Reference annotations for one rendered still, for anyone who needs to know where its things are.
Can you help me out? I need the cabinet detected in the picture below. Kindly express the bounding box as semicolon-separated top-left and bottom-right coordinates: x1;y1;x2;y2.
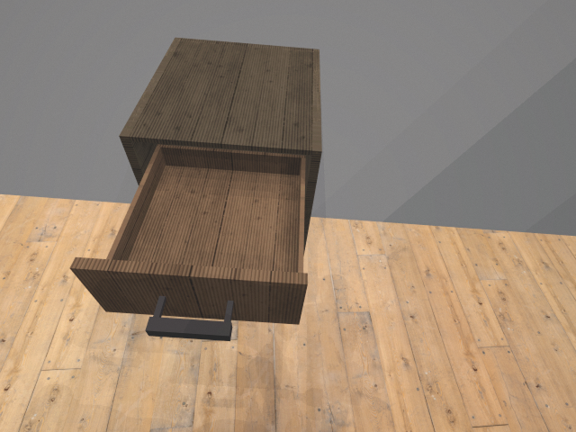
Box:
119;38;322;256

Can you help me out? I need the handle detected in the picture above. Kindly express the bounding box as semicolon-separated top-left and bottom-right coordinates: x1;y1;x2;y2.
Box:
145;296;234;341

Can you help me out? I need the drawer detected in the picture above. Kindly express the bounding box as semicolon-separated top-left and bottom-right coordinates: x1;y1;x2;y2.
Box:
70;144;308;325

